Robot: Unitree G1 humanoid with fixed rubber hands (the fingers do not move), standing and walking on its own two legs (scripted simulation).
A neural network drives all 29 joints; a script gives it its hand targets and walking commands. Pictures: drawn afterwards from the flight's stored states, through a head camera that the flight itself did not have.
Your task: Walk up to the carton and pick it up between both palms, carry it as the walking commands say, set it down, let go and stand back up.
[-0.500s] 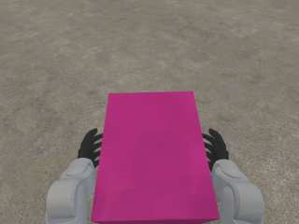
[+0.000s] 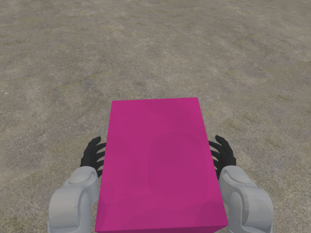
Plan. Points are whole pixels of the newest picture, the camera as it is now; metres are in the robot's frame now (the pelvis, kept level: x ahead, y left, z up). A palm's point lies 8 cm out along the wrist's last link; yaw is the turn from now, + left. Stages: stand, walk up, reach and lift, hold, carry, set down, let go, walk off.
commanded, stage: carry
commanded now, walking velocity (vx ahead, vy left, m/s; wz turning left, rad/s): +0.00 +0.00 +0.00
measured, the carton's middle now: (157, 175) +0.26 +0.00 +0.00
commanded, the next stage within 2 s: none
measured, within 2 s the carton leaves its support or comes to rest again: neither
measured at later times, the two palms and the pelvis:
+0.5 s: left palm (76, 186) +0.19 +0.16 +0.11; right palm (232, 191) +0.19 -0.14 +0.11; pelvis -0.04 +0.01 +0.01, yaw +1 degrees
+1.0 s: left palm (88, 174) +0.22 +0.15 +0.10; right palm (230, 179) +0.22 -0.15 +0.09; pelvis -0.03 +0.00 +0.01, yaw +1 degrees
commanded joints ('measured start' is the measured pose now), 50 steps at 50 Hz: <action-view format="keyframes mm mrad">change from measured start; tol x4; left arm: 1 -478 -860 -732 -169 -286 -39 -111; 13 -426 -727 -622 -6 -231 19 -102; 17 -445 -742 -586 21 -219 19 -109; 39 -453 -727 -563 35 -210 6 -104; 44 -467 -670 -469 199 -145 -69 -119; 50 -462 -749 -529 98 -184 -102 -125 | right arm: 1 -282 858 579 -96 275 -40 140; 12 -290 702 557 -44 217 4 108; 17 -395 737 595 -84 219 12 94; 23 -362 730 568 -24 209 18 83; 38 -387 732 573 -43 220 -1 85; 44 -418 679 491 128 166 -73 103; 50 -434 765 573 29 218 -101 111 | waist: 1 19 218 -303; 10 21 230 -187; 13 26 150 -172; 15 21 -17 -127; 17 11 -90 -117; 27 13 44 -142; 50 19 4 -243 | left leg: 1 250 193 -263 -301 525 125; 4 185 202 -275 -364 289 129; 11 7 142 -253 -437 -86 93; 13 -10 95 -218 -411 -135 49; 15 -28 33 -137 -329 -46 8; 17 55 -4 -70 -244 64 3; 19 105 14 -69 -253 121 10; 26 59 55 -140 -366 -36 17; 31 63 58 -144 -378 -35 13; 50 178 63 -86 -265 279 27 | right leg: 1 -48 54 73 74 71 -48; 8 136 129 23 -277 90 -94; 12 321 172 -18 -601 168 -122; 14 340 74 77 -653 146 -145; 16 198 -28 221 -792 30 -159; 19 166 -10 156 -768 144 -150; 25 186 55 112 -680 105 -152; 31 189 64 114 -681 105 -160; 50 242 40 109 -667 254 -173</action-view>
